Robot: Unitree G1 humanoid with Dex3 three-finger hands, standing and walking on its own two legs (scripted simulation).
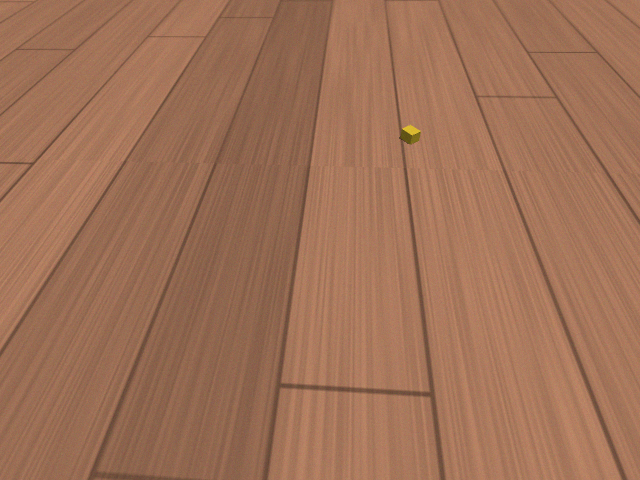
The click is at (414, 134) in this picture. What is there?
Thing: small box
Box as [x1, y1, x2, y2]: [400, 125, 420, 144]
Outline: 411,125 402,128 400,137 410,144 418,140 420,132
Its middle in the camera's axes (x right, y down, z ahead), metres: +0.50 -0.57 +2.13
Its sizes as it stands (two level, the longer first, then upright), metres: 0.079 0.065 0.059
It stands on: the floor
